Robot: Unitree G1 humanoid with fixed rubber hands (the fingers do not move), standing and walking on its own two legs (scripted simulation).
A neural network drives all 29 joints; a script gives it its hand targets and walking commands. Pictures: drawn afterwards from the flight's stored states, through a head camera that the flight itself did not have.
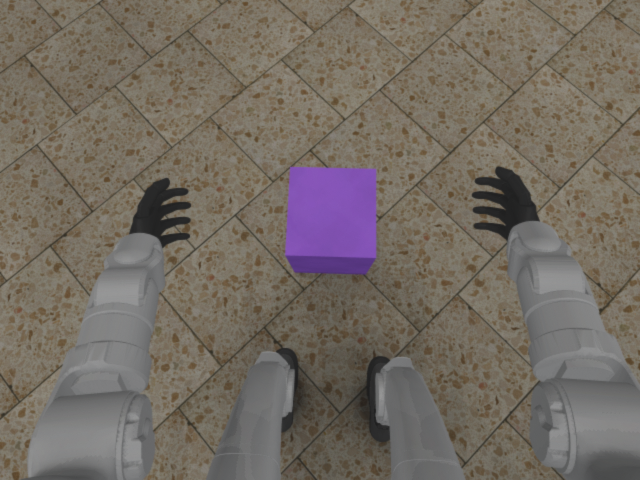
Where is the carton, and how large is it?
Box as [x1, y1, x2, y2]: [285, 167, 375, 274]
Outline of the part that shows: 290,167 285,255 294,271 365,274 375,258 375,169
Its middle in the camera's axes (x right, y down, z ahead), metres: +0.02 -0.03 +1.00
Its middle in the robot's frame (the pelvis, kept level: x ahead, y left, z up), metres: +0.54 +0.01 -0.57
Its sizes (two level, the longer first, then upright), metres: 0.210 0.200 0.250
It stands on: the floor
